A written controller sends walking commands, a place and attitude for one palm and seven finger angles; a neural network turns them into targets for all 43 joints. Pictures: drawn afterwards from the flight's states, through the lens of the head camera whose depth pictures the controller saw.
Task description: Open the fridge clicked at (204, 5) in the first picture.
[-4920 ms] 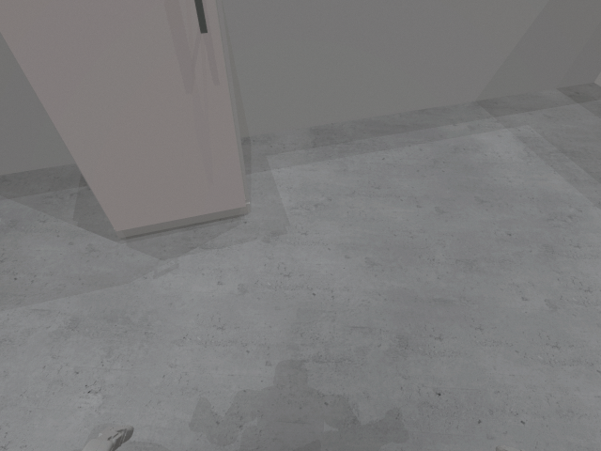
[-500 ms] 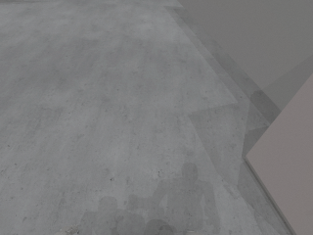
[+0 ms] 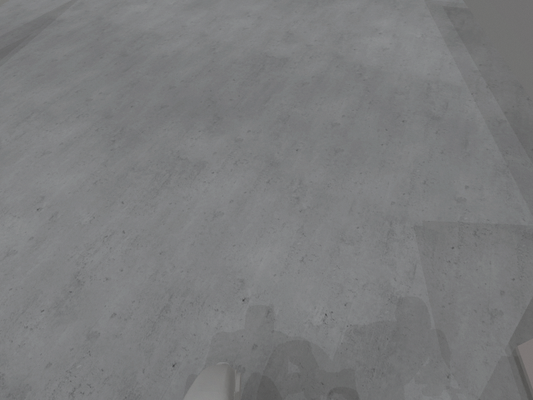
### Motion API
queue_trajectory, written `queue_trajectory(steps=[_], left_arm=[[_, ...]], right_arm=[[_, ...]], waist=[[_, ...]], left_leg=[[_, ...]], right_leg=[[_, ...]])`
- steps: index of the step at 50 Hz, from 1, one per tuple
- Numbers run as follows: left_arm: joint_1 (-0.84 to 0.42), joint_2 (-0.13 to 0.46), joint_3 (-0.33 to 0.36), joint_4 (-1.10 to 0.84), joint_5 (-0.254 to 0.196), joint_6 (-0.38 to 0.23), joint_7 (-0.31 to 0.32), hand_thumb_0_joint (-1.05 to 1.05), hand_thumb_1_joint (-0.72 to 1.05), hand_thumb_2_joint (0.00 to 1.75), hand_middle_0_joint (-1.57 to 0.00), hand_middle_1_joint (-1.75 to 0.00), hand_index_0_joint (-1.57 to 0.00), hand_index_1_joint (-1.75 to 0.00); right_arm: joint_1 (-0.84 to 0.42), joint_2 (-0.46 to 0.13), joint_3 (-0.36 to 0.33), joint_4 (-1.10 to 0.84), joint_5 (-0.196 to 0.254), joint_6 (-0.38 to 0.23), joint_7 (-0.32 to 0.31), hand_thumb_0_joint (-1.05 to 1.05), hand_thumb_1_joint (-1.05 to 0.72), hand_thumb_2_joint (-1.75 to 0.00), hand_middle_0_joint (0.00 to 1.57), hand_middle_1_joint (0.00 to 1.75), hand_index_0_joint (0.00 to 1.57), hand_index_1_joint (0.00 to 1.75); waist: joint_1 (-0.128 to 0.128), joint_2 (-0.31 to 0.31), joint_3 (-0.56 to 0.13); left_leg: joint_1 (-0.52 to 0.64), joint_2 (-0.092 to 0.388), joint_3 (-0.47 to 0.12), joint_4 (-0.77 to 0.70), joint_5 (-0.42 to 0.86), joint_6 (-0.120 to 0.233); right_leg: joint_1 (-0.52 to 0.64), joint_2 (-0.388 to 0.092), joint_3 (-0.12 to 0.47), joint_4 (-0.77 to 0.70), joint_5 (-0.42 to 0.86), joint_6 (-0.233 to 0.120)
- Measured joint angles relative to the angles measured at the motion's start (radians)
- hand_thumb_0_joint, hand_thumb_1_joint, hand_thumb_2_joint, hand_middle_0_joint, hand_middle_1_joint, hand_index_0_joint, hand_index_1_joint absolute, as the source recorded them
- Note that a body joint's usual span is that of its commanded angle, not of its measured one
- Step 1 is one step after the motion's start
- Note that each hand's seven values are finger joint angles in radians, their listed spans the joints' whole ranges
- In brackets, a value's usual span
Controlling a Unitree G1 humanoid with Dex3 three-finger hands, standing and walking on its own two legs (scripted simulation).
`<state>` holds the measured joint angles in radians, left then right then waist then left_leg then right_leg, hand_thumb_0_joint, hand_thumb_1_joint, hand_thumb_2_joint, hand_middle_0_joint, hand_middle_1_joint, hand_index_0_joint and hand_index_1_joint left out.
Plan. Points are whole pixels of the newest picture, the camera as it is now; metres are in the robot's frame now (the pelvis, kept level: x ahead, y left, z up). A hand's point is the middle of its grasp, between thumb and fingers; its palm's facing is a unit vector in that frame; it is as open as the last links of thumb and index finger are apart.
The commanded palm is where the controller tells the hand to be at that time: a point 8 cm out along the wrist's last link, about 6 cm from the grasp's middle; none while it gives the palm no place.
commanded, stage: walk to a spot facing it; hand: right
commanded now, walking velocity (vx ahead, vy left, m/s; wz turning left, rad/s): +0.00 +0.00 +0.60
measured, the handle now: out of the picture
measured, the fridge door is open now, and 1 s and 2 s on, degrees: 0 0 0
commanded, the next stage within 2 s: turn to face it in 0.12 s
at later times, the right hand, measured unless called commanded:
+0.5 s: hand (339, 354) +0.23 -0.10 -0.16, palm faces -0.15 +0.97 -0.19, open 7.4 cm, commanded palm none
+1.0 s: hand out of the picture +0.13 -0.19 -0.17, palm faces +0.19 +0.94 -0.27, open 7.4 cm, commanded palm none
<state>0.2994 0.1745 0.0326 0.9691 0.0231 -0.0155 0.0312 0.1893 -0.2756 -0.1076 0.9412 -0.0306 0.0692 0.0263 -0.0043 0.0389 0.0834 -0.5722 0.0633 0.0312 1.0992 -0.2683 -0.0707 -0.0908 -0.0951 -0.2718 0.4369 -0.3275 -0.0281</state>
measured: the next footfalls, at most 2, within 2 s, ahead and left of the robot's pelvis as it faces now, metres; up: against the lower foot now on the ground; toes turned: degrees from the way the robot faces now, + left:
left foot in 0.20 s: +0.10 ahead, +0.14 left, +0.00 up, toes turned +14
right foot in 0.62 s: +0.16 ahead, -0.07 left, +0.00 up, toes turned -7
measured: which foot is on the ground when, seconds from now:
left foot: up 0.00-0.18, down 0.20-0.62, up 0.64-1.00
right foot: down 0.00-0.20, up 0.22-0.60, down 0.62-1.00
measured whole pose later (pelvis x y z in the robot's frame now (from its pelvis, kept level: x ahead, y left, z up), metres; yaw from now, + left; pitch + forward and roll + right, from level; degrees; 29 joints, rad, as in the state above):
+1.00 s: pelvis +0.08 +0.04 +0.00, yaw -9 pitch +2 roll +2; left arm 0.22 0.20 0.06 0.93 0.03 0.03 -0.01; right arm 0.16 -0.26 -0.09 0.93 -0.02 0.06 -0.02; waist 0.03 -0.01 0.07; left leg -0.42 0.06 -0.01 0.94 -0.43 -0.09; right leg -0.35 0.01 0.04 0.46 -0.14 -0.03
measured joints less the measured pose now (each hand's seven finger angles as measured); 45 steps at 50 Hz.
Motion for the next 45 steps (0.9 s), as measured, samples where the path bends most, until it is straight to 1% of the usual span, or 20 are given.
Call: queue_trajectory(steps=[4, 8, 9, 10, 11, 13, 15, 16, 18, 22, 28, 30, 31, 32, 33, 35, 37, 39, 42, 45], left_arm=[[0.037, 0.009, 0.01, 0.024, 0.007, 0.009, -0.005, 0.0, 0.91, 0.9, -0.2, -0.3, -0.2, -0.3], [0.065, 0.022, 0.021, 0.038, 0.007, 0.019, -0.014, 0.0, 0.91, 0.9, -0.2, -0.3, -0.2, -0.3], [0.075, 0.025, 0.023, 0.04, 0.005, 0.022, -0.017, 0.0, 0.91, 0.9, -0.2, -0.3, -0.2, -0.3], [0.085, 0.025, 0.023, 0.04, -0.001, 0.027, -0.022, 0.0, 0.91, 0.9, -0.2, -0.3, -0.2, -0.3], [0.078, 0.029, 0.023, 0.041, -0.006, 0.039, -0.025, 0.0, 0.91, 0.9, -0.2, -0.3, -0.2, -0.3], [0.049, 0.034, 0.021, 0.039, -0.013, 0.06, -0.019, 0.0, 0.91, 0.9, -0.2, -0.3, -0.2, -0.3], [0.022, 0.034, 0.019, 0.035, -0.012, 0.067, -0.015, 0.0, 0.91, 0.9, -0.2, -0.3, -0.2, -0.3], [0.007, 0.034, 0.017, 0.033, -0.01, 0.068, -0.014, 0.0, 0.91, 0.9, -0.2, -0.3, -0.2, -0.3], [-0.019, 0.031, 0.012, 0.026, -0.005, 0.066, -0.012, 0.0, 0.91, 0.9, -0.2, -0.3, -0.19, -0.3], [-0.037, 0.013, 0.001, 0.018, -0.008, 0.054, -0.016, 0.0, 0.91, 0.9, -0.2, -0.3, -0.19, -0.3], [-0.049, -0.01, 0.003, 0.039, -0.007, 0.067, -0.03, 0.0, 0.92, 0.9, -0.2, -0.3, -0.2, -0.3], [-0.051, -0.008, 0.006, 0.032, -0.005, 0.066, -0.036, 0.0, 0.92, 0.9, -0.2, -0.3, -0.2, -0.3], [-0.052, -0.007, 0.009, 0.026, -0.004, 0.061, -0.038, 0.0, 0.92, 0.9, -0.2, -0.3, -0.2, -0.3], [-0.056, -0.009, 0.011, 0.019, 0.0, 0.055, -0.04, 0.0, 0.92, 0.9, -0.2, -0.3, -0.2, -0.3], [-0.061, -0.009, 0.011, 0.011, 0.003, 0.05, -0.041, 0.0, 0.92, 0.9, -0.2, -0.3, -0.2, -0.3], [-0.072, -0.009, 0.012, -0.004, 0.006, 0.04, -0.036, 0.0, 0.92, 0.9, -0.2, -0.3, -0.2, -0.3], [-0.076, -0.007, 0.012, -0.018, 0.007, 0.034, -0.029, 0.0, 0.91, 0.9, -0.2, -0.3, -0.2, -0.3], [-0.079, -0.002, 0.011, -0.025, 0.006, 0.032, -0.026, 0.0, 0.91, 0.9, -0.2, -0.3, -0.2, -0.3], [-0.08, 0.005, 0.013, -0.029, 0.003, 0.032, -0.026, 0.0, 0.91, 0.9, -0.2, -0.3, -0.2, -0.3], [-0.08, 0.011, 0.016, -0.033, 0.001, 0.034, -0.029, 0.0, 0.9, 0.9, -0.2, -0.3, -0.2, -0.3]], right_arm=[[-0.069, 0.017, 0.013, -0.018, 0.0, 0.005, 0.002, 0.0, -0.91, -0.9, 0.19, 0.3, 0.19, 0.3], [-0.122, 0.039, 0.031, -0.044, 0.0, -0.01, 0.003, 0.0, -0.91, -0.9, 0.19, 0.3, 0.19, 0.3], [-0.13, 0.042, 0.036, -0.052, 0.0, -0.022, 0.003, 0.0, -0.91, -0.9, 0.19, 0.3, 0.19, 0.3], [-0.135, 0.041, 0.042, -0.062, -0.001, -0.039, 0.002, 0.0, -0.91, -0.9, 0.19, 0.3, 0.19, 0.3], [-0.142, 0.044, 0.046, -0.067, 0.002, -0.057, -0.003, 0.0, -0.91, -0.89, 0.19, 0.3, 0.19, 0.3], [-0.148, 0.053, 0.057, -0.07, 0.014, -0.073, -0.018, 0.0, -0.91, -0.89, 0.19, 0.3, 0.2, 0.3], [-0.139, 0.067, 0.065, -0.063, 0.017, -0.069, -0.033, 0.0, -0.91, -0.89, 0.2, 0.3, 0.2, 0.3], [-0.131, 0.075, 0.07, -0.056, 0.018, -0.067, -0.039, 0.0, -0.91, -0.89, 0.2, 0.3, 0.2, 0.3], [-0.113, 0.091, 0.08, -0.038, 0.015, -0.067, -0.046, 0.0, -0.91, -0.89, 0.2, 0.3, 0.2, 0.3], [-0.089, 0.121, 0.099, -0.004, 0.011, -0.068, -0.045, 0.0, -0.9, -0.89, 0.2, 0.3, 0.2, 0.3], [-0.063, 0.138, 0.09, -0.003, 0.008, -0.067, -0.047, 0.0, -0.9, -0.89, 0.2, 0.3, 0.2, 0.3], [-0.052, 0.126, 0.081, -0.004, 0.008, -0.063, -0.049, 0.0, -0.91, -0.89, 0.2, 0.3, 0.2, 0.3], [-0.044, 0.117, 0.075, -0.004, 0.01, -0.058, -0.05, 0.0, -0.91, -0.89, 0.2, 0.3, 0.2, 0.3], [-0.039, 0.105, 0.067, -0.002, 0.015, -0.051, -0.051, 0.0, -0.91, -0.89, 0.2, 0.3, 0.2, 0.3], [-0.033, 0.093, 0.059, 0.0, 0.017, -0.041, -0.054, 0.0, -0.91, -0.89, 0.2, 0.3, 0.2, 0.3], [-0.021, 0.072, 0.046, 0.011, 0.014, -0.023, -0.056, 0.0, -0.91, -0.89, 0.2, 0.3, 0.2, 0.3], [-0.016, 0.055, 0.035, 0.022, 0.011, -0.013, -0.052, 0.0, -0.91, -0.89, 0.2, 0.3, 0.2, 0.3], [-0.011, 0.042, 0.027, 0.025, 0.009, -0.011, -0.048, 0.0, -0.91, -0.89, 0.2, 0.3, 0.2, 0.3], [-0.003, 0.025, 0.021, 0.02, 0.01, -0.012, -0.044, 0.0, -0.91, -0.89, 0.2, 0.3, 0.2, 0.3], [-0.004, 0.015, 0.017, 0.014, 0.011, -0.011, -0.045, 0.0, -0.91, -0.89, 0.19, 0.3, 0.19, 0.3]], waist=[[0.03, -0.009, 0.02], [0.058, -0.033, 0.035], [0.061, -0.041, 0.035], [0.062, -0.04, 0.033], [0.062, -0.047, 0.04], [0.071, -0.056, 0.057], [0.072, -0.063, 0.051], [0.072, -0.067, 0.042], [0.076, -0.073, 0.021], [0.083, -0.08, -0.017], [0.045, -0.051, -0.027], [0.036, -0.036, -0.023], [0.034, -0.025, -0.023], [0.031, -0.008, -0.02], [0.025, 0.001, -0.015], [0.02, 0.008, -0.005], [0.021, 0.003, 0.001], [0.018, -0.007, 0.006], [0.014, -0.02, 0.003], [0.016, -0.03, -0.005]], left_leg=[[0.049, 0.003, 0.039, -0.159, -0.024, 0.01], [0.135, -0.027, 0.077, -0.341, -0.063, 0.043], [0.173, -0.039, 0.086, -0.412, -0.031, 0.054], [0.202, -0.044, 0.086, -0.465, 0.047, 0.08], [0.193, -0.054, 0.081, -0.44, 0.037, 0.104], [0.205, -0.065, 0.072, -0.411, -0.03, 0.132], [0.24, -0.075, 0.063, -0.443, -0.048, 0.137], [0.256, -0.077, 0.058, -0.468, -0.039, 0.129], [0.286, -0.08, 0.055, -0.514, -0.021, 0.127], [0.337, -0.071, 0.079, -0.565, -0.019, 0.126], [0.371, -0.039, 0.153, -0.529, -0.071, 0.106], [0.363, -0.023, 0.181, -0.488, -0.1, 0.092], [0.348, -0.008, 0.192, -0.453, -0.121, 0.083], [0.321, 0.007, 0.183, -0.398, -0.143, 0.067], [0.281, 0.009, 0.154, -0.313, -0.208, 0.052], [0.198, 0.0, 0.092, -0.131, -0.258, 0.038], [0.135, -0.004, 0.05, -0.01, -0.221, 0.027], [0.098, 0.001, 0.017, 0.039, -0.17, 0.015], [0.081, 0.011, -0.018, 0.028, -0.126, -0.001], [0.098, 0.015, -0.038, -0.027, -0.122, -0.015]], right_leg=[[0.012, -0.016, -0.052, 0.034, -0.046, 0.017], [0.011, -0.05, -0.105, 0.114, -0.115, 0.048], [-0.002, -0.066, -0.112, 0.165, -0.137, 0.057], [-0.038, -0.086, -0.109, 0.259, -0.151, 0.068], [-0.098, -0.096, -0.061, 0.404, -0.188, 0.086], [-0.216, -0.069, 0.075, 0.657, -0.231, 0.097], [-0.301, -0.05, 0.155, 0.779, -0.195, 0.099], [-0.335, -0.046, 0.181, 0.799, -0.167, 0.099], [-0.382, -0.04, 0.218, 0.774, -0.115, 0.1], [-0.385, -0.029, 0.241, 0.58, -0.053, 0.099], [-0.309, 0.002, 0.188, 0.388, -0.056, 0.097], [-0.268, 0.013, 0.165, 0.299, -0.004, 0.091], [-0.253, 0.024, 0.16, 0.259, 0.021, 0.058], [-0.264, 0.041, 0.16, 0.265, 0.013, 0.02], [-0.274, 0.05, 0.16, 0.272, 0.003, -0.006], [-0.274, 0.059, 0.161, 0.247, 0.008, -0.03], [-0.267, 0.067, 0.175, 0.192, 0.045, -0.027], [-0.257, 0.075, 0.192, 0.132, 0.084, -0.03], [-0.245, 0.084, 0.219, 0.064, 0.132, -0.03], [-0.242, 0.092, 0.252, 0.03, 0.16, -0.024]])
